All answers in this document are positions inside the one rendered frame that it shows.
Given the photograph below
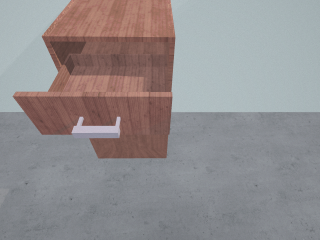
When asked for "drawer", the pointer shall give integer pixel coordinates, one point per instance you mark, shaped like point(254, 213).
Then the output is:
point(100, 88)

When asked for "handle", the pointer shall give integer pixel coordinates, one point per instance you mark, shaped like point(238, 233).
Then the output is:
point(80, 131)

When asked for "cabinet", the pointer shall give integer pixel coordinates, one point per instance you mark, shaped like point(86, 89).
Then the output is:
point(117, 27)

